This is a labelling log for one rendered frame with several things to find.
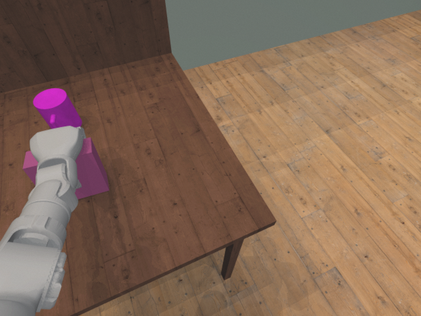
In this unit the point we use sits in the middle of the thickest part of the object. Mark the left robot upper arm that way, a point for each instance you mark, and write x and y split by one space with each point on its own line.
30 278

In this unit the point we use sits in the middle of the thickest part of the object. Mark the table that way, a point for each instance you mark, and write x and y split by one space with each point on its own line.
177 191

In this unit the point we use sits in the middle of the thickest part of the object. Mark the left robot forearm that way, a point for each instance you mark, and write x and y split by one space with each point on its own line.
47 212

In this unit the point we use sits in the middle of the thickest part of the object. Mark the sponge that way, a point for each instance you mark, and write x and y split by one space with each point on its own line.
90 170

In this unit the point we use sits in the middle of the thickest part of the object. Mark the left robot hand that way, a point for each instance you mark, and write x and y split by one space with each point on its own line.
66 140

